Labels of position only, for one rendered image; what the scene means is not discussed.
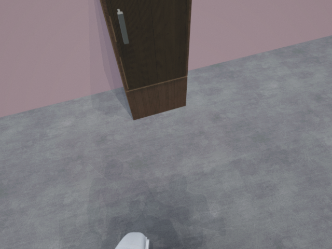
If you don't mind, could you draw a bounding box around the handle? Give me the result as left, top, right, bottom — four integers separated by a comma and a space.
117, 9, 129, 44

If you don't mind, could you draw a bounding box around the robot left thigh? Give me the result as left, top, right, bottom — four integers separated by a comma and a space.
115, 232, 149, 249

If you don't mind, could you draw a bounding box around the cupboard door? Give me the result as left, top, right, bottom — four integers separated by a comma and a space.
106, 0, 189, 90

